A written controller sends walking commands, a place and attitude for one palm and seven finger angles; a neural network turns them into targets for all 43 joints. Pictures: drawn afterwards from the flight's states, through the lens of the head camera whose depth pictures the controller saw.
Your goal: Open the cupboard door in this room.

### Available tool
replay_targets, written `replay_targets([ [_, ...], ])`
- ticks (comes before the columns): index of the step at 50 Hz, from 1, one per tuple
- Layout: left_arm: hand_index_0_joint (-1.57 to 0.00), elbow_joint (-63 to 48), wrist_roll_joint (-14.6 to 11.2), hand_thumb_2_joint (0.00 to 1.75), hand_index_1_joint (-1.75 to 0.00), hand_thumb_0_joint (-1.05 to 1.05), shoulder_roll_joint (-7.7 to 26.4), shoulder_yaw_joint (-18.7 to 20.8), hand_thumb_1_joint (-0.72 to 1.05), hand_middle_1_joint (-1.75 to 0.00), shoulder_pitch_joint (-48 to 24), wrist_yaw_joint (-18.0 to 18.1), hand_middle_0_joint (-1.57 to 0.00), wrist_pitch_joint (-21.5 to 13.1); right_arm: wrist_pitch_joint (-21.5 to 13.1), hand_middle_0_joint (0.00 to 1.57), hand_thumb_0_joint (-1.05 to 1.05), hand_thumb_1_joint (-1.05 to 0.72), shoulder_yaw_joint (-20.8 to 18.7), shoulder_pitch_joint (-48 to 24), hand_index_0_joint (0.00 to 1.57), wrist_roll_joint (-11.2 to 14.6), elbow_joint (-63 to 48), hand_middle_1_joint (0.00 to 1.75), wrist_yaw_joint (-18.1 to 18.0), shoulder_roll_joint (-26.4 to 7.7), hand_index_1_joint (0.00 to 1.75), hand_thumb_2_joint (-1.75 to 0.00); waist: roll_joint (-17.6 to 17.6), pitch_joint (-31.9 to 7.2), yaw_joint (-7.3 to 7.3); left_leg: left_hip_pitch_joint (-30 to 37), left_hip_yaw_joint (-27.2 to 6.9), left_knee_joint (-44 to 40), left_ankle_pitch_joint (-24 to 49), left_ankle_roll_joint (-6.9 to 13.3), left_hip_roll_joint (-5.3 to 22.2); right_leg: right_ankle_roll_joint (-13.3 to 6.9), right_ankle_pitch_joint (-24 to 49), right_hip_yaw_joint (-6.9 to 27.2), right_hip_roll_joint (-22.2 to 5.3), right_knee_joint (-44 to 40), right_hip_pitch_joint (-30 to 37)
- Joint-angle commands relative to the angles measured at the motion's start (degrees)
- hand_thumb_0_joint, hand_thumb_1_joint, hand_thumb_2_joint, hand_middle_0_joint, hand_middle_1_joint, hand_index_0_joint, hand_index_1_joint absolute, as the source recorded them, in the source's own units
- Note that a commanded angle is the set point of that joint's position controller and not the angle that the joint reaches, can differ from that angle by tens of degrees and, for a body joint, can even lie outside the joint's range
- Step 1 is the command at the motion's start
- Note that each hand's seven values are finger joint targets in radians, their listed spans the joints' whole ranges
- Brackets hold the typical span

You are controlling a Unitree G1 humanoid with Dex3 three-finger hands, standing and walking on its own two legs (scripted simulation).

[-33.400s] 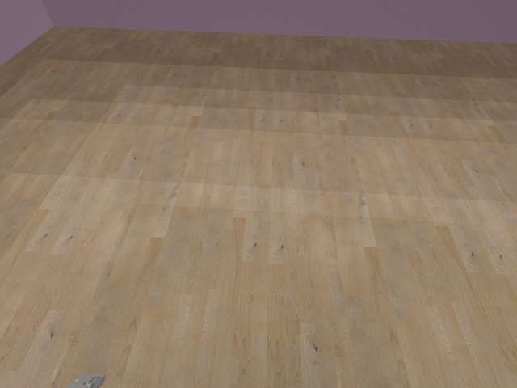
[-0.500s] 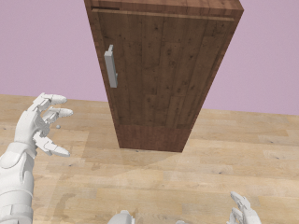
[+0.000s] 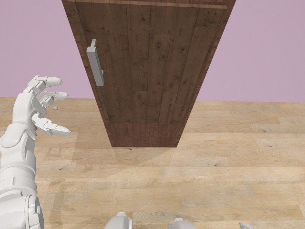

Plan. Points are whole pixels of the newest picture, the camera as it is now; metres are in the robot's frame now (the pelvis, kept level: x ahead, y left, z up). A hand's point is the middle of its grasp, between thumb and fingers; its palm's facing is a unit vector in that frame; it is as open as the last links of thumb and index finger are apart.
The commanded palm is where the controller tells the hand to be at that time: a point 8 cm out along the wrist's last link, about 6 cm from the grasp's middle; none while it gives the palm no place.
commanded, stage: move the hooked fingers beside the handle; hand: left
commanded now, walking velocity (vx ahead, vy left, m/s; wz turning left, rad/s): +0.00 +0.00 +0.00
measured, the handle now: (97, 63) +0.58 +0.18 +0.06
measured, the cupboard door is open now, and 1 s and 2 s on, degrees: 0 0 0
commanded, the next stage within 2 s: slide the fingers in behind the handle in 1.64 s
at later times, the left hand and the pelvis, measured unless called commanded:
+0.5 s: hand (66, 86) +0.47 +0.25 +0.06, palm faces +0.01 -1.00 -0.01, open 13.9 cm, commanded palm +0.46 +0.29 +0.07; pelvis +0.00 +0.01 -0.01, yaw -1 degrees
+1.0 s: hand (74, 72) +0.53 +0.24 +0.06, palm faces +0.00 -1.00 +0.00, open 13.9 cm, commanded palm +0.51 +0.27 +0.06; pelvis +0.00 +0.01 -0.02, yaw -3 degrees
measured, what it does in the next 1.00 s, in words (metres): stands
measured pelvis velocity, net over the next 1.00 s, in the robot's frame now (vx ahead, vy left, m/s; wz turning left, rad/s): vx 0.00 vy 0.01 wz -0.05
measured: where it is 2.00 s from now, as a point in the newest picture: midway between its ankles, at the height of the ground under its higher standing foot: outside the picture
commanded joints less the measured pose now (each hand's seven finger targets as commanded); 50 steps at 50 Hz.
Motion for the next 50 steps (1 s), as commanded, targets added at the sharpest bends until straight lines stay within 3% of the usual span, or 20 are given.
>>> replay_targets([
  [1,-0.30,-9.4,-0.1,0.30,-1.20,0.00,15.3,2.1,-0.50,-1.20,-26.1,1.1,-0.30,-5.1,-1.5,0.20,0.00,-0.90,-3.8,4.5,0.20,-0.1,-4.7,0.30,-0.8,-9.3,0.30,-0.90,5.9,-21.6,-1.52,19.2,-5.0,-5.5,16.2,-0.4,-0.6,-0.4,14.3,2.6,1.5,-5.1,1.4],
  [5,-0.30,-3.3,0.8,0.30,-1.20,0.00,19.9,5.5,-0.50,-1.20,-26.9,1.8,-0.30,-5.0,-0.1,0.20,0.00,-0.90,-3.6,5.7,0.20,-0.3,-4.4,0.30,-0.6,-9.8,0.30,-0.90,3.0,-21.5,-0.98,15.0,-4.3,-4.7,16.2,-0.1,-0.8,-0.3,15.8,3.0,1.5,-4.4,3.9],
  [7,-0.30,-4.2,1.5,0.30,-1.20,0.00,20.0,5.1,-0.50,-1.20,-28.0,1.7,-0.30,-5.3,0.5,0.20,0.00,-0.90,-3.6,5.9,0.20,-0.4,-4.9,0.30,-0.3,-9.5,0.30,-0.90,5.4,-23.8,-0.89,16.2,-3.9,-4.1,18.7,-0.1,-0.8,-0.1,18.3,3.3,1.5,-3.9,4.2],
  [10,-0.30,-1.4,1.7,0.30,-1.20,0.00,20.3,5.4,-0.50,-1.20,-29.4,1.8,-0.30,-5.6,1.5,0.20,0.00,-0.90,-3.6,6.8,0.20,-0.6,-4.9,0.30,-0.1,-9.6,0.30,-0.90,3.5,-22.6,-1.65,14.9,-4.2,-3.4,18.6,0.1,-0.5,-0.2,17.8,3.0,1.9,-3.4,2.9],
  [14,-0.30,-1.2,2.1,0.30,-1.20,0.00,19.7,4.1,-0.50,-1.20,-32.2,1.6,-0.30,-5.9,2.5,0.20,0.00,-0.90,-3.7,7.3,0.20,-0.5,-4.9,0.30,0.1,-9.6,0.30,-0.90,6.9,-23.6,-2.39,16.2,-4.0,-3.0,18.8,-0.1,-0.4,-0.1,17.5,3.1,2.0,-3.4,1.0],
  [18,-0.30,2.0,2.6,0.30,-1.20,0.00,20.0,3.5,-0.50,-1.20,-36.2,1.6,-0.30,-5.5,3.4,0.20,0.00,-0.90,-3.5,8.3,0.20,-0.6,-4.1,0.30,0.0,-10.0,0.30,-0.90,5.8,-22.8,-3.73,14.9,-4.4,-2.3,16.9,0.1,-0.2,0.0,15.6,3.1,2.1,-3.3,-1.2],
  [20,-0.30,3.2,2.9,0.30,-1.20,0.00,21.2,3.6,-0.50,-1.20,-39.4,1.9,-0.30,-5.5,3.7,0.20,0.00,-0.90,-3.4,8.8,0.20,-0.7,-3.6,0.30,-0.1,-10.2,0.30,-0.90,5.4,-21.9,-4.41,13.7,-4.7,-1.9,15.9,0.2,-0.2,-0.1,14.4,3.1,2.2,-3.2,-2.1],
  [21,-0.30,2.0,3.4,0.30,-1.20,0.00,23.0,4.7,-0.50,-1.20,-40.9,2.2,-0.30,-5.8,3.8,0.20,0.00,-0.90,-3.5,9.4,0.20,-0.8,-3.4,0.30,-0.1,-10.5,0.30,-0.90,6.7,-24.2,-4.25,15.2,-5.1,-1.8,17.1,0.0,0.0,-0.1,14.8,3.0,2.2,-2.8,-2.3],
  [23,-0.30,1.4,4.0,0.30,-1.20,0.00,21.1,3.0,-0.50,-1.20,-41.4,2.7,-0.30,-6.3,4.0,0.20,0.00,-0.90,-3.5,9.7,0.20,-1.1,-3.3,0.30,0.1,-10.2,0.30,-0.90,9.3,-26.1,-4.31,18.5,-5.8,-1.6,19.3,-0.4,0.1,-0.3,14.7,2.6,2.3,-2.4,-4.4],
  [25,-0.30,2.3,3.9,0.30,-1.20,0.00,19.4,2.0,-0.50,-1.20,-43.8,3.2,-0.30,-6.3,4.1,0.20,0.00,-0.90,-3.5,10.5,0.20,-1.4,-2.6,0.30,0.3,-10.1,0.30,-0.90,8.4,-26.1,-5.42,19.0,-6.2,-1.0,20.2,-0.3,0.4,-0.3,14.6,2.3,2.5,-2.2,-5.8],
  [26,-0.30,3.2,4.1,0.30,-1.20,0.00,22.8,4.7,-0.50,-1.20,-43.5,3.6,-0.30,-6.1,4.4,0.20,0.00,-0.90,-3.6,10.9,0.20,-1.4,-2.4,0.30,0.2,-10.7,0.30,-0.90,8.1,-26.5,-4.69,18.5,-6.2,-1.1,20.3,-0.5,0.5,-0.2,14.8,2.3,2.4,-2.2,-5.2],
  [29,-0.30,7.2,4.8,0.30,-1.20,0.00,23.0,4.2,-0.50,-1.20,-43.2,4.0,-0.30,-4.6,4.9,0.20,0.00,-0.90,-3.2,11.2,0.20,-1.4,-2.7,0.30,0.4,-10.8,0.30,-0.90,5.7,-24.2,-5.47,14.2,-5.4,-1.0,17.5,0.0,0.2,0.1,14.3,2.6,2.4,-2.6,-4.3],
  [31,-0.30,7.1,6.1,0.30,-1.20,0.00,27.4,6.2,-0.50,-1.20,-44.8,4.4,-0.30,-4.6,5.3,0.20,0.00,-0.90,-2.9,12.0,0.20,-1.6,-3.1,0.30,0.3,-11.1,0.30,-0.90,6.8,-25.4,-5.11,13.3,-5.5,-0.7,18.0,0.0,0.2,0.0,14.9,2.8,2.5,-1.9,-3.7],
  [33,-0.30,5.4,6.6,0.30,-1.20,0.00,25.3,4.5,-0.50,-1.20,-47.2,4.7,-0.30,-5.2,5.5,0.20,0.00,-0.90,-3.0,12.3,0.20,-1.9,-3.2,0.30,0.7,-10.7,0.30,-0.90,10.3,-26.9,-5.56,16.2,-5.7,-0.2,19.8,-0.2,0.3,-0.1,15.0,2.6,2.5,-1.7,-5.6],
  [36,-0.30,5.7,6.4,0.30,-1.20,0.00,26.2,5.3,-0.50,-1.20,-49.7,5.2,-0.30,-5.9,6.0,0.20,0.00,-0.90,-3.0,13.3,0.20,-2.2,-2.8,0.30,0.8,-11.0,0.30,-0.90,9.9,-28.6,-6.43,17.9,-6.5,0.4,22.1,-0.4,0.8,-0.1,15.6,2.3,2.9,-1.2,-6.8],
  [39,-0.30,9.1,7.0,0.30,-1.20,0.00,26.9,5.0,-0.50,-1.20,-50.2,5.1,-0.30,-4.7,6.4,0.20,0.00,-0.90,-2.8,14.0,0.20,-2.2,-2.3,0.30,0.9,-11.3,0.30,-0.90,9.6,-26.2,-7.04,15.4,-6.3,0.6,20.6,-0.3,0.8,0.0,15.0,2.3,2.9,-1.5,-7.3],
  [41,-0.30,9.7,7.4,0.30,-1.20,0.00,24.8,3.6,-0.50,-1.20,-50.7,5.1,-0.30,-4.2,6.7,0.20,0.00,-0.90,-2.8,14.7,0.20,-2.5,-2.3,0.30,1.1,-11.3,0.30,-0.90,9.8,-27.3,-7.57,17.0,-6.6,0.9,22.2,-0.3,0.9,-0.1,15.4,2.0,3.0,-1.5,-8.6],
  [42,-0.30,10.9,7.6,0.30,-1.20,0.00,26.8,5.0,-0.50,-1.20,-50.8,5.3,-0.30,-3.9,6.9,0.20,0.00,-0.90,-2.8,15.0,0.20,-2.6,-2.2,0.30,1.0,-11.6,0.30,-0.90,8.6,-26.6,-7.68,15.6,-6.6,1.0,21.2,-0.2,0.9,0.0,15.0,2.1,3.0,-1.7,-8.4],
  [46,-0.30,9.5,7.9,0.30,-1.20,0.00,27.8,5.8,-0.50,-1.20,-48.3,5.2,-0.30,-3.9,7.5,0.20,0.00,-0.90,-2.7,15.7,0.20,-2.8,-3.2,0.30,1.3,-11.5,0.30,-0.90,10.2,-28.6,-6.47,16.5,-6.4,1.0,24.1,-0.4,1.0,-0.2,16.9,1.9,3.1,-0.9,-7.3],
  [50,-0.30,7.5,7.5,0.30,-1.20,0.00,27.8,6.2,-0.50,-1.20,-49.0,5.3,-0.30,-4.7,7.9,0.20,0.00,-0.90,-2.9,15.8,0.20,-2.8,-3.5,0.30,1.6,-11.4,0.30,-0.90,10.2,-28.9,-6.62,16.5,-6.4,1.4,23.7,-0.3,1.0,-0.2,16.7,1.8,3.4,-0.7,-7.4],
])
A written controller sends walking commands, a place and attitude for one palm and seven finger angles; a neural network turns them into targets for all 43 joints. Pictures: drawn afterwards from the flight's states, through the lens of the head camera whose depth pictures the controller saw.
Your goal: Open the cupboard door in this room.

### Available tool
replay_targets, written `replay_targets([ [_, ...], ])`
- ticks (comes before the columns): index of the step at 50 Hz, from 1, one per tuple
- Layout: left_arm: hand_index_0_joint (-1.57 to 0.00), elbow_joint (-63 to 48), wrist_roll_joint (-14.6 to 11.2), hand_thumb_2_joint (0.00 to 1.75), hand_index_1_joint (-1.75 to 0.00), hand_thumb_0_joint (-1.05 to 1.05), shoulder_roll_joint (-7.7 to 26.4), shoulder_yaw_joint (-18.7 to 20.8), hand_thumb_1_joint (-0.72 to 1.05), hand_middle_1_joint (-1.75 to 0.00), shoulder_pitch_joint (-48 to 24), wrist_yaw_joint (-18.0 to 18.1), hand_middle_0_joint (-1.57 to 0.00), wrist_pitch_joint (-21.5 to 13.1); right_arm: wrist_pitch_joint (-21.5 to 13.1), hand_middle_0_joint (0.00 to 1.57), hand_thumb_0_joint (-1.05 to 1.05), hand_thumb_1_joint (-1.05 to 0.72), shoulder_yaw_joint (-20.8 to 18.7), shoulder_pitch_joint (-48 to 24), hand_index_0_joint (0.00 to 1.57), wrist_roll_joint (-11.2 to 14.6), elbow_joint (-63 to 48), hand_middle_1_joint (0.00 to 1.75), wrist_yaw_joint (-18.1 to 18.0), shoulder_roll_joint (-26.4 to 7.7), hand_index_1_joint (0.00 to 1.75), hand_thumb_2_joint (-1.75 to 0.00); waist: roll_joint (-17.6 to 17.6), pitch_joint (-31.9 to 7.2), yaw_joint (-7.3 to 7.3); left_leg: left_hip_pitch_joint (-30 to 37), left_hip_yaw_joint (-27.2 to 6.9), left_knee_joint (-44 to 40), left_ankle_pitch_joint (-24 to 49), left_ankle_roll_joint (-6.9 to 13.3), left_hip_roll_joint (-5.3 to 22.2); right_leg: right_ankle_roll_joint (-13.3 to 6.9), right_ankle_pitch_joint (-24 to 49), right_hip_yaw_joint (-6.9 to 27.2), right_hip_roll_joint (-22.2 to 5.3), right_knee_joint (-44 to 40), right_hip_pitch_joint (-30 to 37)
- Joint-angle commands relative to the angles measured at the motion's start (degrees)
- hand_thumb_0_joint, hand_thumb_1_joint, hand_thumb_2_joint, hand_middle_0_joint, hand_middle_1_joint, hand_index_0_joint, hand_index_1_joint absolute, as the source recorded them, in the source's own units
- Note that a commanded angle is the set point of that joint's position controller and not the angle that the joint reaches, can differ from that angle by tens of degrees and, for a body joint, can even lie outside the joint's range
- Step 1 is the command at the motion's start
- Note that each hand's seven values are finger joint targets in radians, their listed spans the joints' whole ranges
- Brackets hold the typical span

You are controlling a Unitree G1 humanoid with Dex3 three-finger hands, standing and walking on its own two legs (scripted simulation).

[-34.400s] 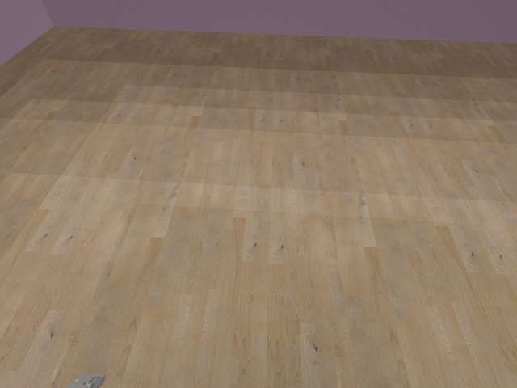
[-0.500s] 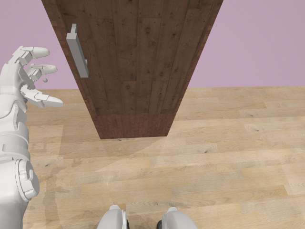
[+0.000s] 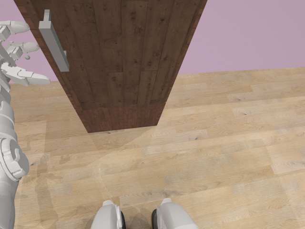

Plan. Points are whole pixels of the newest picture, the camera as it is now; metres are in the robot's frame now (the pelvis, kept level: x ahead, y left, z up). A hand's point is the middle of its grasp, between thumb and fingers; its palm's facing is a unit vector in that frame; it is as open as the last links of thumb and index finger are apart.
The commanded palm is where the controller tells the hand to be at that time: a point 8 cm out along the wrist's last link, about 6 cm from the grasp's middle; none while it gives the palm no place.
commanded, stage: move the hooked fingers beside the handle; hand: left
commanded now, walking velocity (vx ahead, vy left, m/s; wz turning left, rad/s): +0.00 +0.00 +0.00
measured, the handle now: (56, 43) +0.57 +0.19 +0.08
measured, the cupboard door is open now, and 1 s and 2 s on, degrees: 0 0 0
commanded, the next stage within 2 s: slide the fingers in behind the handle in 0.64 s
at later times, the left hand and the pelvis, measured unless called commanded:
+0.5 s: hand (27, 60) +0.51 +0.25 +0.08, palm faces +0.06 -1.00 +0.00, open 13.9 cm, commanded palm +0.49 +0.29 +0.08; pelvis +0.01 +0.00 +0.00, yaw +0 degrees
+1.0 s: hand (38, 61) +0.51 +0.22 +0.08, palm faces +0.05 -1.00 +0.00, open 13.9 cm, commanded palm +0.49 +0.26 +0.08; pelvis +0.00 -0.01 +0.00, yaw +1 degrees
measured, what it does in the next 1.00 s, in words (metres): stands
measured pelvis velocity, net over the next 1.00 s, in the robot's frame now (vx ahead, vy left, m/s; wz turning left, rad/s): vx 0.00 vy -0.01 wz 0.01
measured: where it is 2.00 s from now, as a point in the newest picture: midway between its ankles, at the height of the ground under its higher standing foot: outside the picture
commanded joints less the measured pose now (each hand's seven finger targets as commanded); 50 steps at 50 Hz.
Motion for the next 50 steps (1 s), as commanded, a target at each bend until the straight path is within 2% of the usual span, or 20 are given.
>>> replay_targets([
  [1,-0.30,-13.8,-1.3,0.30,-1.20,0.00,15.7,1.8,-0.50,-1.20,-23.7,0.3,-0.30,-4.5,-0.3,0.20,0.00,-0.90,-4.4,10.6,0.20,0.0,-2.4,0.30,-0.9,-11.5,0.30,-0.90,10.2,-28.9,0.64,30.5,-6.9,-5.1,26.6,-1.4,-0.6,-1.1,17.1,1.1,1.9,-4.6,4.5],
  [6,-0.30,-15.9,-1.3,0.30,-1.20,0.00,15.1,2.1,-0.50,-1.20,-23.5,1.0,-0.30,-4.9,-0.2,0.20,0.00,-0.90,-4.7,10.8,0.20,-0.2,-1.9,0.30,-0.8,-11.3,0.30,-0.90,12.0,-30.5,0.97,33.8,-7.5,-5.0,28.8,-1.8,-0.4,-1.2,17.0,0.8,2.1,-4.8,3.3],
  [11,-0.30,-14.7,-1.2,0.30,-1.20,0.00,14.7,1.5,-0.50,-1.20,-22.3,1.1,-0.30,-4.2,0.2,0.20,0.00,-0.90,-4.6,10.4,0.20,0.1,-1.9,0.30,-0.8,-11.3,0.30,-0.90,10.9,-27.9,0.69,32.2,-7.2,-5.3,27.9,-1.7,-0.4,-1.2,17.3,0.7,2.0,-5.0,3.5],
  [12,-0.30,-14.5,-1.3,0.30,-1.20,0.00,12.6,-0.1,-0.50,-1.20,-22.8,1.0,-0.30,-4.1,0.2,0.20,0.00,-0.90,-4.5,10.1,0.20,0.1,-1.8,0.30,-0.8,-11.0,0.30,-0.90,10.8,-27.1,0.24,32.3,-7.1,-5.3,27.7,-1.6,-0.5,-1.1,17.2,0.7,2.1,-5.2,3.1],
  [16,-0.30,-15.1,-1.5,0.30,-1.20,0.00,15.7,2.6,-0.50,-1.20,-21.8,1.1,-0.30,-4.7,-0.1,0.20,0.00,-0.90,-4.7,10.2,0.20,0.0,-2.2,0.30,-0.9,-11.4,0.30,-0.90,9.8,-29.0,1.05,31.3,-6.9,-4.9,28.3,-1.4,-0.7,-1.1,18.9,1.1,2.0,-4.8,5.6],
  [18,-0.30,-14.3,-1.5,0.30,-1.20,0.00,12.9,0.5,-0.50,-1.20,-20.7,0.7,-0.30,-4.6,0.1,0.20,0.00,-0.90,-4.5,9.7,0.20,0.2,-2.2,0.30,-0.8,-10.9,0.30,-0.90,10.5,-27.6,0.91,31.6,-6.7,-4.9,28.5,-1.6,-0.7,-1.2,18.6,0.9,2.0,-4.9,4.5],
  [21,-0.30,-15.5,-2.0,0.30,-1.20,0.00,12.7,0.6,-0.50,-1.20,-20.8,0.5,-0.30,-4.9,0.2,0.20,0.00,-0.90,-4.6,9.6,0.20,0.2,-2.3,0.30,-0.7,-11.0,0.30,-0.90,10.9,-29.1,1.19,33.2,-6.9,-4.8,30.0,-1.7,-0.6,-1.2,19.2,1.0,2.1,-4.8,4.6],
  [23,-0.30,-14.6,-2.2,0.30,-1.20,0.00,11.6,-0.3,-0.50,-1.20,-21.7,0.5,-0.30,-4.5,0.3,0.20,0.00,-0.90,-4.5,9.4,0.20,0.3,-2.0,0.30,-0.8,-10.8,0.30,-0.90,9.7,-27.4,0.51,32.1,-7.0,-4.8,29.1,-1.7,-0.6,-1.1,19.0,0.8,2.1,-4.9,4.4],
  [26,-0.30,-14.5,-1.9,0.30,-1.20,0.00,13.9,0.9,-0.50,-1.20,-22.5,0.8,-0.30,-4.4,0.2,0.20,0.00,-0.90,-4.5,9.2,0.20,0.3,-2.1,0.30,-1.0,-11.1,0.30,-0.90,9.7,-27.2,0.64,30.7,-6.8,-4.8,27.5,-1.5,-0.7,-1.1,18.6,1.1,1.9,-4.6,4.7],
  [29,-0.30,-17.3,-2.1,0.30,-1.20,0.00,10.7,-0.7,-0.50,-1.20,-22.3,1.2,-0.30,-5.4,0.1,0.20,0.00,-0.90,-4.7,8.9,0.20,0.3,-2.2,0.30,-0.6,-10.6,0.30,-0.90,11.1,-29.5,0.88,33.7,-7.0,-4.7,29.0,-1.8,-0.7,-1.1,18.6,0.9,2.0,-4.8,4.3],
  [30,-0.30,-17.3,-2.4,0.30,-1.20,0.00,11.6,0.3,-0.50,-1.20,-21.8,1.3,-0.30,-5.6,0.0,0.20,0.00,-0.90,-4.7,9.1,0.20,0.1,-2.1,0.30,-0.7,-10.6,0.30,-0.90,11.0,-29.8,1.23,34.1,-7.2,-4.5,30.5,-1.8,-0.7,-1.3,19.4,0.9,2.1,-4.6,4.8],
  [33,-0.30,-15.4,-2.4,0.30,-1.20,0.00,9.3,-1.8,-0.50,-1.20,-22.6,1.4,-0.30,-4.9,0.1,0.20,0.00,-0.90,-4.6,8.6,0.20,0.4,-1.8,0.30,-0.6,-10.5,0.30,-0.90,9.6,-27.3,0.40,32.0,-7.0,-4.9,27.5,-1.6,-0.8,-1.0,18.2,0.8,2.1,-5.0,4.4],
  [35,-0.30,-13.3,-2.0,0.30,-1.20,0.00,12.3,0.5,-0.50,-1.20,-21.4,1.8,-0.30,-4.4,0.0,0.20,0.00,-0.90,-4.5,8.8,0.20,0.5,-2.0,0.30,-0.9,-11.0,0.30,-0.90,7.7,-25.7,0.65,29.2,-6.6,-5.1,24.9,-1.2,-1.0,-1.1,17.5,1.1,2.0,-5.2,5.6],
  [36,-0.30,-14.7,-1.7,0.30,-1.20,0.00,13.0,0.5,-0.50,-1.20,-23.0,2.0,-0.30,-4.6,0.0,0.20,0.00,-0.90,-4.4,8.8,0.20,0.4,-2.1,0.30,-0.9,-10.9,0.30,-0.90,8.6,-27.3,0.66,29.3,-6.4,-5.0,25.0,-1.2,-1.2,-0.9,18.1,1.4,1.9,-5.0,6.1],
  [37,-0.30,-14.9,-1.3,0.30,-1.20,0.00,12.8,0.3,-0.50,-1.20,-22.4,2.1,-0.30,-4.9,-0.1,0.20,0.00,-0.90,-4.3,8.6,0.20,0.4,-2.3,0.30,-0.9,-10.6,0.30,-0.90,9.9,-27.6,1.24,29.7,-6.5,-5.1,25.0,-1.4,-1.2,-1.1,17.6,1.3,1.8,-4.9,5.8],
  [38,-0.30,-14.6,-1.4,0.30,-1.20,0.00,10.1,-1.8,-0.50,-1.20,-22.9,2.2,-0.30,-4.9,-0.3,0.20,0.00,-0.90,-4.2,8.3,0.20,0.4,-2.2,0.30,-0.7,-10.3,0.30,-0.90,10.5,-26.8,0.55,30.0,-6.5,-5.0,24.1,-1.4,-1.2,-1.1,16.7,1.3,1.9,-5.1,4.7],
  [44,-0.30,-14.6,-2.2,0.30,-1.20,0.00,8.1,-2.0,-0.50,-1.20,-22.1,2.6,-0.30,-5.4,-0.7,0.20,0.00,-0.90,-4.6,8.6,0.20,0.4,-1.9,0.30,-0.4,-10.3,0.30,-0.90,8.6,-27.3,0.69,29.7,-6.3,-5.1,23.6,-1.3,-1.3,-1.0,17.2,1.3,2.0,-5.3,5.7],
  [46,-0.30,-13.9,-1.7,0.30,-1.20,0.00,11.2,0.3,-0.50,-1.20,-20.6,3.1,-0.30,-5.1,-0.5,0.20,0.00,-0.90,-4.5,8.8,0.20,0.3,-2.1,0.30,-0.5,-10.6,0.30,-0.90,7.9,-27.7,1.57,28.1,-6.1,-5.1,23.6,-1.2,-1.4,-1.0,17.8,1.5,1.9,-5.0,7.2],
  [48,-0.30,-14.1,-1.5,0.30,-1.20,0.00,10.0,-0.9,-0.50,-1.20,-22.2,3.5,-0.30,-4.9,-0.5,0.20,0.00,-0.90,-4.4,8.6,0.20,0.4,-2.2,0.30,-0.4,-10.2,0.30,-0.90,7.2,-26.2,0.92,26.4,-5.7,-5.1,21.7,-1.0,-1.5,-0.8,17.1,1.7,1.8,-5.2,7.3],
  [50,-0.30,-15.0,-1.6,0.30,-1.20,0.00,11.6,0.5,-0.50,-1.20,-22.3,3.9,-0.30,-5.5,-0.8,0.20,0.00,-0.90,-4.4,8.8,0.20,0.3,-2.4,0.30,-0.5,-10.4,0.30,-0.90,6.7,-26.8,1.19,25.8,-5.7,-5.0,21.4,-0.8,-1.6,-1.0,17.5,1.9,1.9,-5.1,8.6],
])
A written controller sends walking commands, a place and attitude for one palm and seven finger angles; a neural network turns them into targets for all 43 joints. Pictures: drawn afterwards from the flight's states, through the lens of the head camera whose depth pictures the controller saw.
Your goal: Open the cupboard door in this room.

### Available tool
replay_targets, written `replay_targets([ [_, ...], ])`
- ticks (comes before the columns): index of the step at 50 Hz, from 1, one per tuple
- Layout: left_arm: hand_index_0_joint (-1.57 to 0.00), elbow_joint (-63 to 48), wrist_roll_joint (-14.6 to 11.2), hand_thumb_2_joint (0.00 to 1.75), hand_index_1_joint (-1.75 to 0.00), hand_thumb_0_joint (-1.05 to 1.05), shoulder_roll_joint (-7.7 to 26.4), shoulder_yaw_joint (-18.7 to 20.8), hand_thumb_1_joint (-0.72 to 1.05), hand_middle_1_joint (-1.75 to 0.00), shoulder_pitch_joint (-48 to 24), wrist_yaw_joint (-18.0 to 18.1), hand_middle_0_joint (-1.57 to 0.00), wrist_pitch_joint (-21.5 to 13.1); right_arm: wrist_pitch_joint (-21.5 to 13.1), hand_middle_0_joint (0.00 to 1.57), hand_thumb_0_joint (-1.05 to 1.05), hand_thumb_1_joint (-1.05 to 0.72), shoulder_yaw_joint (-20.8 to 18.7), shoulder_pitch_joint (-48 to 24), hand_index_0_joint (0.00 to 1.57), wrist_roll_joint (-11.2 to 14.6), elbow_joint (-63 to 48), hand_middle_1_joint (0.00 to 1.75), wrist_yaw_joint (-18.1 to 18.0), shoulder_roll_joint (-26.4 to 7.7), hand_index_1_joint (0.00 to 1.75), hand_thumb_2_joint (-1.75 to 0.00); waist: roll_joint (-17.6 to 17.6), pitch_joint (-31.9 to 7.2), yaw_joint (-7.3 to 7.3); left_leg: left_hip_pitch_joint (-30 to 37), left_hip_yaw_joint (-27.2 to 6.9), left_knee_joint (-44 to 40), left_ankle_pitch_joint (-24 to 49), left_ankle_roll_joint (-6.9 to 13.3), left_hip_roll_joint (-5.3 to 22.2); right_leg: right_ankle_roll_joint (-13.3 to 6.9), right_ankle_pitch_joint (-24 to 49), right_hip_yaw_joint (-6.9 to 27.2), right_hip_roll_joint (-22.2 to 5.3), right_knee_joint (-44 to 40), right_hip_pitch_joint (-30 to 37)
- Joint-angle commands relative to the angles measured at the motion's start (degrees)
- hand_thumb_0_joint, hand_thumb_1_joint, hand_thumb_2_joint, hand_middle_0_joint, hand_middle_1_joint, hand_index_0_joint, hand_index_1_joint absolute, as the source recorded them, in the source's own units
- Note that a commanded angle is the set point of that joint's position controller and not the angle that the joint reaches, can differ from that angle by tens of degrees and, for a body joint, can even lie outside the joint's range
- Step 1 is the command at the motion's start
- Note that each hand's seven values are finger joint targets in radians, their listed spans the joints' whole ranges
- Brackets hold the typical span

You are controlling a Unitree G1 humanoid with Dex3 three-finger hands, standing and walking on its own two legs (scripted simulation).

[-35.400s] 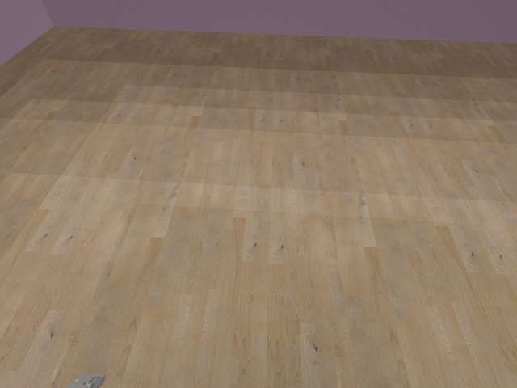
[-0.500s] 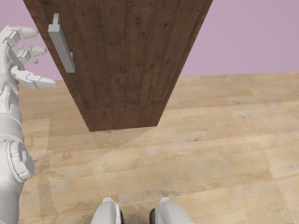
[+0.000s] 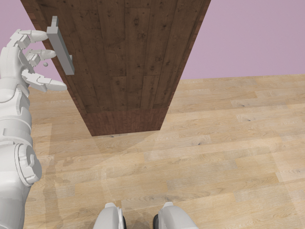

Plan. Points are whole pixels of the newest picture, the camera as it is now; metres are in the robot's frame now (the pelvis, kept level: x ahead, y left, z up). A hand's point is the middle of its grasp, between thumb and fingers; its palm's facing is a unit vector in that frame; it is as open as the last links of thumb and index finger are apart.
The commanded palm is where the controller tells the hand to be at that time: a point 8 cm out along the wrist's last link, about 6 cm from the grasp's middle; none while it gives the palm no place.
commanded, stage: slide the fingers in behind the handle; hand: left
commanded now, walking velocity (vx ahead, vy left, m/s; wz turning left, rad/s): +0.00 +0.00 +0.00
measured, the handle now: (63, 47) +0.57 +0.19 +0.07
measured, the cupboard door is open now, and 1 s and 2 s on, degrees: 0 0 0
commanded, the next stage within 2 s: close the thumb around the handle in 1.34 s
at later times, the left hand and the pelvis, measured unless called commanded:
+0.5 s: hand (58, 64) +0.51 +0.20 +0.07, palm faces +0.04 -1.00 +0.01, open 13.9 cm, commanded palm +0.49 +0.23 +0.08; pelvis +0.00 +0.00 +0.00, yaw +0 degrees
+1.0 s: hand (72, 64) +0.51 +0.17 +0.07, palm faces +0.05 -1.00 +0.00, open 13.9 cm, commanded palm +0.49 +0.21 +0.08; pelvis +0.00 +0.00 +0.00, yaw +1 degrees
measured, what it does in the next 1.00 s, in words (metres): stands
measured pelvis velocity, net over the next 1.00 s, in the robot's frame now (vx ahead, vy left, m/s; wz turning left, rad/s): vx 0.00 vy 0.00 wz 0.01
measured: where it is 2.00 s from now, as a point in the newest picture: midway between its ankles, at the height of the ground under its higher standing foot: outside the picture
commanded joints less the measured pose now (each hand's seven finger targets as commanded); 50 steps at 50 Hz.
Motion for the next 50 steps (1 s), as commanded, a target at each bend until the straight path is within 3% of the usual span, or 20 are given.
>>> replay_targets([
  [1,-0.30,-13.3,-0.7,0.30,-1.20,0.00,16.4,2.5,-0.50,-1.20,-24.9,1.1,-0.30,-4.6,-1.2,0.20,0.00,-0.90,-4.2,10.0,0.20,0.1,-2.8,0.30,-1.2,-10.8,0.30,-0.90,7.2,-27.0,-0.11,25.0,-4.8,-5.2,21.7,-0.4,-1.5,-0.3,18.1,2.6,1.7,-5.5,6.7],
  [4,-0.30,-14.1,-0.9,0.30,-1.20,0.00,13.6,0.7,-0.50,-1.20,-25.8,1.4,-0.30,-5.2,-1.5,0.20,0.00,-0.90,-4.3,9.9,0.20,0.0,-2.4,0.30,-0.9,-10.5,0.30,-0.90,8.2,-27.0,-0.60,26.4,-5.1,-5.1,21.6,-0.5,-1.4,-0.4,17.4,2.4,1.8,-5.6,5.5],
  [6,-0.30,-13.2,-1.0,0.30,-1.20,0.00,14.4,1.8,-0.50,-1.20,-24.5,1.5,-0.30,-5.4,-1.5,0.20,0.00,-0.90,-4.4,10.2,0.20,0.0,-2.2,0.30,-0.9,-10.8,0.30,-0.90,8.3,-28.2,-0.16,27.2,-5.2,-4.8,22.9,-0.6,-1.3,-0.5,18.0,2.3,1.8,-5.2,5.3],
  [9,-0.30,-11.5,-0.9,0.30,-1.20,0.00,14.1,1.5,-0.50,-1.20,-24.3,1.6,-0.30,-4.3,-1.5,0.20,0.00,-0.90,-4.3,10.1,0.20,0.1,-2.1,0.30,-1.0,-10.8,0.30,-0.90,6.8,-25.5,-0.47,24.3,-4.8,-5.2,20.6,-0.4,-1.5,-0.3,17.3,2.4,1.7,-5.7,6.0],
  [12,-0.30,-13.7,-0.7,0.30,-1.20,0.00,13.1,0.3,-0.50,-1.20,-26.7,1.9,-0.30,-4.7,-1.6,0.20,0.00,-0.90,-4.3,10.1,0.20,-0.1,-2.0,0.30,-0.9,-10.6,0.30,-0.90,9.4,-27.1,-0.52,26.6,-5.2,-5.0,22.0,-0.6,-1.4,-0.5,17.4,2.3,1.6,-5.2,4.7],
  [16,-0.30,-14.5,-1.1,0.30,-1.20,0.00,10.1,-0.8,-0.50,-1.20,-26.2,2.9,-0.30,-5.5,-1.8,0.20,0.00,-0.90,-4.6,10.2,0.20,-0.2,-1.8,0.30,-0.5,-10.4,0.30,-0.90,8.7,-28.1,-0.52,29.0,-5.9,-4.9,23.8,-1.0,-1.1,-0.6,17.4,1.7,1.8,-4.9,3.3],
  [17,-0.30,-13.4,-1.0,0.30,-1.20,0.00,7.8,-2.4,-0.50,-1.20,-26.3,3.2,-0.30,-5.2,-1.9,0.20,0.00,-0.90,-4.6,10.0,0.20,-0.2,-1.6,0.30,-0.4,-10.2,0.30,-0.90,8.7,-26.7,-1.09,28.7,-5.8,-4.9,23.1,-0.9,-1.2,-0.5,16.9,1.7,1.8,-5.2,2.5],
  [19,-0.30,-12.3,-0.7,0.30,-1.20,0.00,7.6,-2.6,-0.50,-1.20,-27.1,3.9,-0.30,-4.7,-1.9,0.20,0.00,-0.90,-4.6,10.2,0.20,-0.3,-1.3,0.30,-0.2,-10.4,0.30,-0.90,7.3,-25.2,-1.44,27.1,-6.0,-5.2,21.1,-0.9,-1.2,-0.5,15.5,1.5,1.7,-5.3,2.2],
  [21,-0.30,-12.6,-0.2,0.30,-1.20,0.00,10.6,-0.1,-0.50,-1.20,-27.3,5.0,-0.30,-4.8,-1.9,0.20,0.00,-0.90,-4.6,10.5,0.20,-0.4,-1.4,0.30,-0.3,-10.6,0.30,-0.90,7.2,-26.7,-0.79,26.5,-5.6,-4.9,22.0,-0.7,-1.5,-0.5,16.8,1.9,1.6,-4.9,3.7],
  [27,-0.30,-14.2,0.4,0.30,-1.20,0.00,8.5,-1.2,-0.50,-1.20,-27.0,6.3,-0.30,-6.0,-2.2,0.20,0.00,-0.90,-4.7,10.1,0.20,-0.7,-1.8,0.30,0.2,-9.9,0.30,-0.90,8.3,-29.1,-0.55,27.6,-5.4,-4.1,24.5,-0.9,-1.5,-0.5,19.2,2.0,1.6,-4.2,4.4],
  [31,-0.30,-13.6,0.5,0.30,-1.20,0.00,8.2,-1.2,-0.50,-1.20,-27.3,7.0,-0.30,-5.8,-2.1,0.20,0.00,-0.90,-4.6,10.1,0.20,-0.7,-1.8,0.30,0.3,-10.0,0.30,-0.90,7.5,-27.8,-0.55,27.0,-5.4,-4.4,23.4,-0.8,-1.5,-0.5,18.6,1.9,1.6,-4.3,4.3],
  [32,-0.30,-13.4,0.4,0.30,-1.20,0.00,6.6,-2.2,-0.50,-1.20,-26.9,7.1,-0.30,-5.6,-2.1,0.20,0.00,-0.90,-4.7,10.1,0.20,-0.6,-1.8,0.30,0.3,-9.8,0.30,-0.90,6.7,-28.0,-0.87,26.8,-5.4,-4.4,23.3,-0.8,-1.6,-0.4,18.7,1.9,1.6,-4.4,4.5],
  [36,-0.30,-14.1,0.4,0.30,-1.20,0.00,6.8,-1.3,-0.50,-1.20,-25.6,7.7,-0.30,-6.1,-2.1,0.20,0.00,-0.90,-4.9,10.2,0.20,-0.7,-1.9,0.30,0.5,-9.7,0.30,-0.90,6.8,-29.1,-0.15,27.3,-5.1,-4.3,24.8,-0.8,-1.7,-0.5,20.2,1.9,1.7,-4.2,5.5],
  [38,-0.30,-13.9,0.2,0.30,-1.20,0.00,4.5,-3.0,-0.50,-1.20,-25.9,7.7,-0.30,-6.1,-2.1,0.20,0.00,-0.90,-4.9,10.1,0.20,-0.7,-1.7,0.30,0.7,-9.4,0.30,-0.90,5.9,-27.7,-0.73,26.2,-4.8,-4.3,23.5,-0.7,-1.8,-0.3,20.1,2.1,1.7,-4.6,5.7],
  [39,-0.30,-14.3,0.2,0.30,-1.20,0.00,5.7,-2.0,-0.50,-1.20,-25.8,7.9,-0.30,-6.2,-2.1,0.20,0.00,-0.90,-4.9,10.1,0.20,-0.7,-1.6,0.30,0.7,-9.6,0.30,-0.90,6.0,-27.7,-0.42,26.0,-4.9,-4.5,23.2,-0.8,-1.8,-0.4,19.9,2.0,1.7,-4.6,6.0],
  [41,-0.30,-14.6,0.2,0.30,-1.20,0.00,4.7,-2.6,-0.50,-1.20,-25.6,8.2,-0.30,-6.4,-2.1,0.20,0.00,-0.90,-5.0,10.0,0.20,-0.7,-1.8,0.30,0.7,-9.5,0.30,-0.90,7.3,-28.4,-0.10,27.0,-4.9,-4.5,24.2,-0.9,-1.9,-0.5,20.1,1.9,1.6,-4.4,5.5],
  [44,-0.30,-13.4,0.4,0.30,-1.20,0.00,2.2,-4.6,-0.50,-1.20,-27.0,8.9,-0.30,-6.3,-2.2,0.20,0.00,-0.90,-5.1,10.2,0.20,-0.7,-1.1,0.30,0.9,-9.4,0.30,-0.90,5.6,-25.7,-1.26,26.3,-5.2,-4.7,22.1,-0.9,-1.7,-0.4,18.4,1.8,1.6,-4.8,4.0],
  [46,-0.30,-13.7,0.5,0.30,-1.20,0.00,3.8,-3.2,-0.50,-1.20,-27.9,9.7,-0.30,-6.6,-2.3,0.20,0.00,-0.90,-5.0,10.3,0.20,-0.9,-1.0,0.30,0.9,-9.6,0.30,-0.90,6.2,-27.0,-0.92,26.4,-5.4,-4.6,22.7,-0.9,-1.8,-0.5,18.6,1.8,1.5,-4.3,4.1],
  [47,-0.30,-14.2,0.8,0.30,-1.20,0.00,2.4,-4.5,-0.50,-1.20,-28.9,9.9,-0.30,-6.8,-2.3,0.20,0.00,-0.90,-5.2,10.1,0.20,-0.9,-0.9,0.30,0.9,-9.4,0.30,-0.90,6.5,-27.6,-1.41,27.2,-5.6,-4.4,22.8,-0.9,-1.8,-0.5,18.4,1.9,1.5,-4.3,3.4],
  [50,-0.30,-14.3,1.2,0.30,-1.20,0.00,2.4,-4.0,-0.50,-1.20,-28.7,10.9,-0.30,-7.5,-2.5,0.20,0.00,-0.90,-5.2,10.3,0.20,-1.2,-0.8,0.30,1.1,-9.4,0.30,-0.90,7.8,-28.1,-0.93,28.0,-5.6,-4.0,23.7,-1.0,-1.9,-0.7,18.4,1.8,1.5,-3.8,2.9],
])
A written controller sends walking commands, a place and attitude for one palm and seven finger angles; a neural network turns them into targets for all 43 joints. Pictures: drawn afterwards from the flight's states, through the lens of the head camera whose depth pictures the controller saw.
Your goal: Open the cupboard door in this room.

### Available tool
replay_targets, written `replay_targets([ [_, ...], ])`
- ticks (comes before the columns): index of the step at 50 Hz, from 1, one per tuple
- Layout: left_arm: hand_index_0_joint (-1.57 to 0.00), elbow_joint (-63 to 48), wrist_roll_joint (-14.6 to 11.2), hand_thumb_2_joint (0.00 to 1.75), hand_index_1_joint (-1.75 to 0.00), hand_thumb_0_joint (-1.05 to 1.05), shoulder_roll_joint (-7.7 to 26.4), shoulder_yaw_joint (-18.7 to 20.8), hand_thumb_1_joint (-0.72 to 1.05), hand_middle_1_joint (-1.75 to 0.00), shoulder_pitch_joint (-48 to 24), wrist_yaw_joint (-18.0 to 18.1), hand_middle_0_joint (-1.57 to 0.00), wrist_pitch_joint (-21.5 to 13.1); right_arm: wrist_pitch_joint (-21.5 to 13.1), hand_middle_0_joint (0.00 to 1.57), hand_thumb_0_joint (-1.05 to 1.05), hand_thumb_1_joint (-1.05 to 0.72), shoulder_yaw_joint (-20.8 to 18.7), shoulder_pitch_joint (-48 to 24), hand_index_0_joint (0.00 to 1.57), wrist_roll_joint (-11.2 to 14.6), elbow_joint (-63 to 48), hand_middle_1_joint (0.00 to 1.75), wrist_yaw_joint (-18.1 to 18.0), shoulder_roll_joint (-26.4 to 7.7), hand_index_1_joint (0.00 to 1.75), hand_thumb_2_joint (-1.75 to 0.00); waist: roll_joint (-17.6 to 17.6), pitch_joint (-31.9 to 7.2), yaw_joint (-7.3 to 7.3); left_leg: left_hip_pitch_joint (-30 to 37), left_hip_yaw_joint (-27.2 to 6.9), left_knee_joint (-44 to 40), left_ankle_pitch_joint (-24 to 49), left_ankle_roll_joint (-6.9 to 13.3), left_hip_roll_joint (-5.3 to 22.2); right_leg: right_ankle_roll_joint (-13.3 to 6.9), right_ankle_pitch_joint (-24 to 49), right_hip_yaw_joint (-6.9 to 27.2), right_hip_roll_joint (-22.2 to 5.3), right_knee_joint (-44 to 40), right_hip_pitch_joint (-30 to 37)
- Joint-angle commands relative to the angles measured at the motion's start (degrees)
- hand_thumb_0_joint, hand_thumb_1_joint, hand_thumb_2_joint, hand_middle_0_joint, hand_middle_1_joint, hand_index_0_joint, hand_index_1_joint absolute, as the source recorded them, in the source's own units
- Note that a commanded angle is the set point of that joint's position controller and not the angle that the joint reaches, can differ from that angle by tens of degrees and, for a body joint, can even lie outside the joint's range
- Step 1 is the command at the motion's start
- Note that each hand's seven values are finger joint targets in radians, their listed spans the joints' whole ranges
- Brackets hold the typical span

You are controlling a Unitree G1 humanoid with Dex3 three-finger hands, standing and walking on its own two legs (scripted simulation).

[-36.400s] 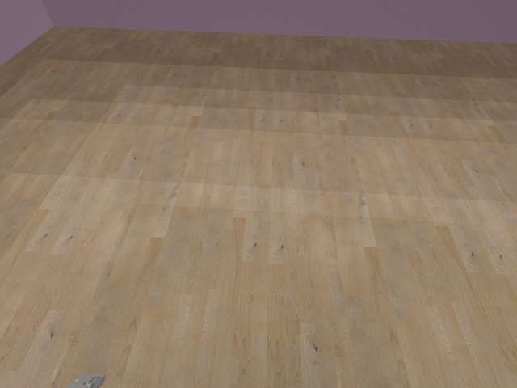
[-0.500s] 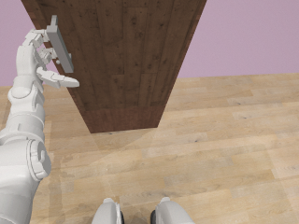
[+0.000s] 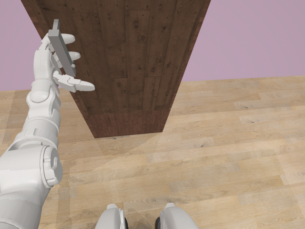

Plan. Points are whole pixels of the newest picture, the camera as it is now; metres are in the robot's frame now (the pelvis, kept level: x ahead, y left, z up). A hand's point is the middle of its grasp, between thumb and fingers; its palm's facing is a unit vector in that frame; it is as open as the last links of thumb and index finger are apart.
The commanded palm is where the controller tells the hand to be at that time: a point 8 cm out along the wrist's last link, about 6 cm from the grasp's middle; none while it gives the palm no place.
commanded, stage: slide the fingers in behind the handle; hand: left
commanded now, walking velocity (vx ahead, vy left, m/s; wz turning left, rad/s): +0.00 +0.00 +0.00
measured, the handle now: (64, 50) +0.57 +0.19 +0.08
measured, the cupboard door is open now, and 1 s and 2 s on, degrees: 0 0 29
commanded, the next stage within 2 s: close the thumb around the handle in 0.34 s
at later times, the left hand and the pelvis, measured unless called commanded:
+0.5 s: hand (71, 65) +0.51 +0.17 +0.08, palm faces +0.04 -1.00 -0.01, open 13.9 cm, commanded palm +0.49 +0.20 +0.08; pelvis +0.00 +0.00 +0.00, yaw +0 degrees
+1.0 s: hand (74, 63) +0.52 +0.16 +0.07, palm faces +0.05 -1.00 -0.01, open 6.4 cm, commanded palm +0.50 +0.20 +0.08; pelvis +0.00 +0.00 +0.00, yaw +0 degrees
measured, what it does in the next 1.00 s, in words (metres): stands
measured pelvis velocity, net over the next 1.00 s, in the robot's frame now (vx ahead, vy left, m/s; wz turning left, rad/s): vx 0.00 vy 0.00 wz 0.00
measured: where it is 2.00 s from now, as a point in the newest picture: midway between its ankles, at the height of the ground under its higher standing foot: outside the picture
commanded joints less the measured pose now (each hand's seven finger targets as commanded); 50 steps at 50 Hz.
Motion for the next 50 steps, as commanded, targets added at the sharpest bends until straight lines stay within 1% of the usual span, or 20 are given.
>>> replay_targets([
  [1,-0.30,-12.1,0.2,0.30,-1.20,0.00,13.4,2.4,-0.50,-1.20,-27.5,1.5,-0.30,-5.0,-1.0,0.20,0.00,-0.90,-3.9,10.2,0.20,-0.1,-2.0,0.30,-0.8,-10.4,0.30,-0.90,6.8,-27.1,-0.88,27.3,-5.5,-4.6,23.3,-0.8,-1.3,-0.4,19.2,1.7,1.9,-5.3,4.0],
  [3,-0.30,-10.9,0.3,0.30,-1.20,0.00,13.2,2.0,-0.50,-1.20,-26.8,1.5,-0.30,-4.6,-1.0,0.20,0.00,-0.90,-3.6,10.0,0.20,0.0,-2.4,0.30,-0.8,-10.4,0.30,-0.90,3.9,-25.6,-1.27,24.3,-4.9,-4.7,21.2,-0.4,-1.6,-0.1,19.3,2.2,1.9,-5.9,5.8],
  [5,-0.30,-12.3,0.2,0.30,-1.20,0.00,12.5,1.2,-0.50,-1.20,-28.2,0.9,-0.30,-4.8,-1.2,0.20,0.00,-0.90,-3.6,10.0,0.20,0.0,-2.6,0.30,-0.9,-10.4,0.30,-0.90,5.1,-26.8,-1.53,24.9,-4.9,-4.6,21.1,-0.3,-1.7,-0.3,19.4,2.3,1.9,-5.6,5.9],
  [6,-0.30,-13.1,0.2,0.30,-1.20,0.00,13.9,2.1,-0.50,-1.20,-28.5,0.8,-0.30,-5.1,-1.1,0.20,0.00,-0.90,-3.7,10.0,0.20,0.1,-2.5,0.30,-1.0,-10.4,0.30,-0.90,6.3,-28.5,-1.09,25.9,-4.8,-4.6,22.2,-0.4,-1.6,-0.3,20.3,2.4,1.8,-5.6,6.4],
  [7,-0.30,-12.3,-0.2,0.30,-1.20,0.00,12.7,1.5,-0.50,-1.20,-27.6,0.6,-0.30,-4.9,-1.1,0.20,0.00,-0.90,-3.7,9.9,0.20,0.2,-2.5,0.30,-1.0,-10.2,0.30,-0.90,5.8,-28.4,-1.22,25.7,-4.7,-4.5,22.2,-0.4,-1.7,-0.2,20.7,2.4,1.9,-5.8,6.7],
  [12,-0.30,-11.3,-0.6,0.30,-1.20,0.00,15.4,3.6,-0.50,-1.20,-26.2,-0.2,-0.30,-4.4,-1.1,0.20,0.00,-0.90,-3.5,10.0,0.20,0.3,-2.7,0.30,-1.3,-10.3,0.30,-0.90,4.2,-27.2,-0.73,22.5,-4.1,-4.6,21.2,-0.1,-1.9,0.0,21.5,2.9,1.8,-5.9,9.0],
  [16,-0.30,-12.4,-0.6,0.30,-1.20,0.00,14.9,2.7,-0.50,-1.20,-27.0,-0.9,-0.30,-4.5,-1.1,0.20,0.00,-0.90,-3.5,10.0,0.20,0.4,-2.8,0.30,-1.4,-10.2,0.30,-0.90,5.6,-27.3,-1.05,23.2,-4.1,-4.5,21.3,-0.1,-1.8,0.0,21.7,3.0,1.8,-5.9,8.4],
  [18,-0.30,-12.6,-1.1,0.30,-1.20,0.00,11.9,0.7,-0.50,-1.20,-27.1,-1.1,-0.30,-4.5,-1.2,0.20,0.00,-0.90,-3.6,9.8,0.20,0.4,-2.7,0.30,-1.3,-10.0,0.30,-0.90,6.1,-27.0,-1.43,24.6,-4.3,-4.5,21.3,-0.2,-1.7,-0.1,20.6,2.7,1.9,-6.1,6.9],
  [20,-0.30,-12.0,-1.4,0.30,-1.20,0.00,13.2,2.0,-0.50,-1.20,-26.5,-1.1,-0.30,-4.4,-1.2,0.20,0.00,-0.90,-3.6,10.5,0.20,0.3,-2.4,0.30,-1.4,-10.4,0.30,-0.90,4.9,-27.0,-1.36,24.7,-4.7,-4.6,22.2,-0.1,-1.6,-0.2,21.0,2.5,2.1,-6.0,7.0],
  [22,-0.30,-13.3,-1.4,0.30,-1.20,0.00,11.5,0.7,-0.50,-1.20,-27.0,-1.0,-0.30,-4.4,-1.2,0.20,0.00,-0.90,-3.9,10.1,0.20,0.4,-2.4,0.30,-1.3,-10.2,0.30,-0.90,6.6,-28.2,-1.33,26.3,-4.6,-4.5,23.3,-0.4,-1.6,-0.1,21.6,2.5,1.9,-5.9,6.4],
  [26,-0.32,-12.3,-1.0,0.40,-1.22,0.00,10.3,0.0,-0.28,-1.22,-26.1,-0.2,-0.32,-4.3,-1.0,0.20,0.00,-0.90,-4.0,10.2,0.20,0.3,-2.0,0.30,-1.0,-10.3,0.30,-0.90,6.2,-26.7,-1.33,27.6,-5.2,-4.7,23.8,-0.6,-1.3,-0.3,20.4,1.8,2.0,-6.0,4.3],
  [31,-0.34,-11.7,-0.1,0.52,-1.25,0.00,12.5,1.4,0.00,-1.25,-26.9,1.1,-0.34,-4.3,-1.1,0.20,0.00,-0.90,-3.8,10.2,0.20,0.1,-2.1,0.30,-1.0,-10.5,0.30,-0.90,4.6,-26.5,-1.36,25.1,-4.9,-4.8,21.9,-0.3,-1.6,-0.1,20.0,2.2,1.8,-5.9,5.8],
  [35,-0.35,-12.0,-0.2,0.61,-1.28,0.00,10.8,-0.1,0.23,-1.28,-28.2,0.7,-0.35,-4.8,-1.2,0.20,0.00,-0.90,-3.8,10.1,0.20,0.1,-2.2,0.30,-1.0,-10.3,0.30,-0.90,6.3,-25.9,-1.64,26.3,-5.4,-4.9,21.8,-0.6,-1.5,-0.5,18.8,1.9,1.9,-5.7,4.1],
  [38,-0.36,-9.8,-0.3,0.68,-1.30,0.00,10.2,-0.6,0.40,-1.30,-28.1,0.7,-0.36,-4.3,-1.3,0.20,0.00,-0.90,-3.7,10.0,0.20,0.2,-1.9,0.30,-1.1,-10.4,0.30,-0.90,4.0,-24.9,-2.38,24.7,-5.3,-4.7,19.9,-0.4,-1.5,-0.2,17.7,2.0,1.9,-6.1,3.7],
  [39,-0.37,-9.8,-0.2,0.71,-1.30,0.00,10.4,-0.8,0.45,-1.30,-29.0,0.7,-0.37,-4.2,-1.3,0.20,0.00,-0.90,-3.7,9.9,0.20,0.2,-1.9,0.30,-1.1,-10.5,0.30,-0.90,5.1,-24.2,-2.43,24.3,-5.3,-4.9,18.9,-0.4,-1.5,-0.2,16.8,2.1,1.8,-6.2,3.3],
  [40,-0.37,-10.1,-0.3,0.73,-1.31,0.00,10.0,-0.9,0.51,-1.31,-30.1,0.8,-0.37,-4.2,-1.5,0.20,0.00,-0.90,-3.7,10.2,0.20,0.1,-1.8,0.30,-1.1,-10.5,0.30,-0.90,5.4,-24.7,-2.79,24.9,-5.4,-4.5,19.5,-0.3,-1.6,-0.3,17.1,2.1,1.8,-6.0,2.9],
  [41,-0.38,-10.4,0.1,0.76,-1.31,0.00,12.6,1.0,0.56,-1.31,-29.5,1.0,-0.38,-4.3,-1.4,0.20,0.00,-0.90,-3.8,10.5,0.20,0.0,-1.7,0.30,-1.2,-10.8,0.30,-0.90,5.0,-26.3,-2.05,25.4,-5.7,-4.6,20.4,-0.4,-1.4,-0.3,17.5,2.0,1.7,-5.7,3.4],
  [42,-0.38,-10.3,0.0,0.78,-1.32,0.00,10.7,-0.6,0.62,-1.32,-29.6,0.9,-0.38,-4.1,-1.5,0.20,0.00,-0.90,-3.7,10.1,0.20,0.0,-2.0,0.30,-1.2,-10.6,0.30,-0.90,5.6,-26.5,-2.44,25.4,-5.5,-4.5,20.2,-0.4,-1.6,-0.2,17.4,2.1,1.8,-5.8,3.2],
  [47,-0.40,-10.3,0.1,0.90,-1.35,0.00,11.8,0.4,0.90,-1.35,-29.3,0.8,-0.40,-4.1,-1.5,0.20,0.00,-0.90,-3.6,10.5,0.20,-0.1,-1.9,0.30,-1.2,-10.5,0.30,-0.90,6.1,-27.8,-2.05,25.3,-5.3,-4.0,21.6,-0.3,-1.6,-0.2,18.9,2.1,1.8,-5.4,4.0],
  [50,-0.40,-12.1,-0.1,0.90,-1.35,0.00,12.9,1.4,0.90,-1.35,-29.3,0.7,-0.40,-4.4,-1.4,0.20,0.00,-0.90,-3.7,10.9,0.20,-0.2,-2.1,0.30,-1.2,-10.5,0.30,-0.90,6.3,-29.6,-1.62,25.8,-5.3,-3.8,23.8,-0.3,-1.6,-0.3,21.0,2.2,1.8,-5.0,5.6],
])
